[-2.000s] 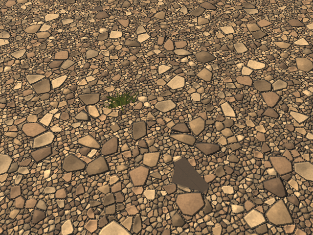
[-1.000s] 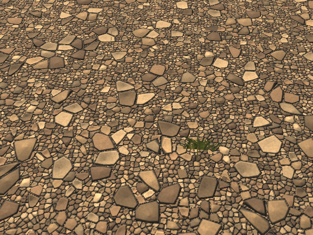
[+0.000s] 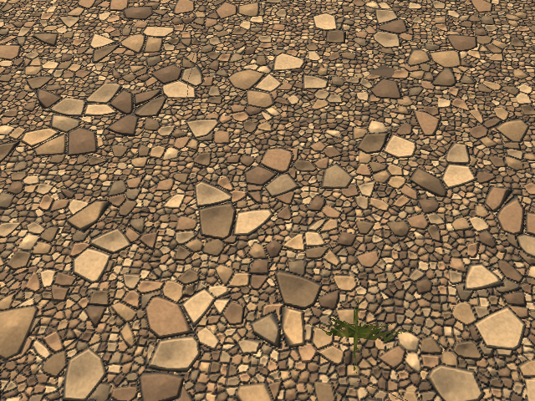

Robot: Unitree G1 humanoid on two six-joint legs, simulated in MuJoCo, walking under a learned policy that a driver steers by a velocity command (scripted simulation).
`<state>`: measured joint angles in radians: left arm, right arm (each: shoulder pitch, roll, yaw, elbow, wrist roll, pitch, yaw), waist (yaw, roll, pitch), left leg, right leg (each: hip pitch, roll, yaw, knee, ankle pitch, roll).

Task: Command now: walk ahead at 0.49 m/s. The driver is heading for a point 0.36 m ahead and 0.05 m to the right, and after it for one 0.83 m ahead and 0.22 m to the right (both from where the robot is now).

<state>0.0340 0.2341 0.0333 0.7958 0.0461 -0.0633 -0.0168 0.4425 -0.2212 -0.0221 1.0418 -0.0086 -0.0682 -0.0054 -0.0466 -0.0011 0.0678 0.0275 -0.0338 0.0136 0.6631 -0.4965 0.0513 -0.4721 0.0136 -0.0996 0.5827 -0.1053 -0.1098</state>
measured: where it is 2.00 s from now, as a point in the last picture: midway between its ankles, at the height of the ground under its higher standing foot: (351, 262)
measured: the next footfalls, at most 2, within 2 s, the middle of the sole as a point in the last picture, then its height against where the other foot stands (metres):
left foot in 0.52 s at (237, 393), level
right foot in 1.06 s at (340, 310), level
